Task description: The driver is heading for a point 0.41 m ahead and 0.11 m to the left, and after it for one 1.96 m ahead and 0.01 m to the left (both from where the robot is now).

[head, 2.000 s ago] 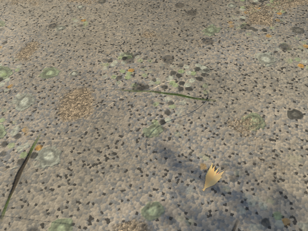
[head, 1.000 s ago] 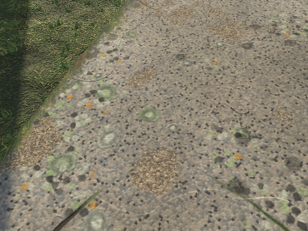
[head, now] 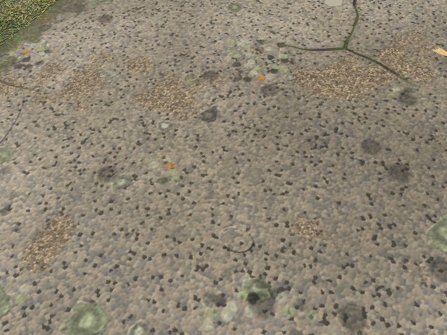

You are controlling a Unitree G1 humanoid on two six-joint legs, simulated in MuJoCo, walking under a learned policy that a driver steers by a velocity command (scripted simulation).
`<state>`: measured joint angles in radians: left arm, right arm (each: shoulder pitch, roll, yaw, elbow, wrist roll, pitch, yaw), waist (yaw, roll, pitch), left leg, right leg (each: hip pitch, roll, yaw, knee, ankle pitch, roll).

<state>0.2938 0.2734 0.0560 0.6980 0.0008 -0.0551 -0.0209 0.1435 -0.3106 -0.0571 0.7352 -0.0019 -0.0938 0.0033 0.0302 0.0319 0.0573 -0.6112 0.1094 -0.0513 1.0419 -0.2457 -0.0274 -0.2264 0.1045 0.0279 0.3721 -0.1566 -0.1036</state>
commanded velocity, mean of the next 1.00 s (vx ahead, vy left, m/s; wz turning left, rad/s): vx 0.26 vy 0.00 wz -0.04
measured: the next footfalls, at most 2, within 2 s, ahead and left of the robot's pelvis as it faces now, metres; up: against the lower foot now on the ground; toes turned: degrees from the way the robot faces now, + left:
left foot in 0.34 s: +0.36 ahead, +0.16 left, +0.00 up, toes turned +9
right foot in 0.84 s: +0.49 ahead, -0.04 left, +0.00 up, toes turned +2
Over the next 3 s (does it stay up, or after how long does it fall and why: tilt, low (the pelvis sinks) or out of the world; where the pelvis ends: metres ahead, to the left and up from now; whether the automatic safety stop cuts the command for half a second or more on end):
stays up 0.78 0.09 -0.02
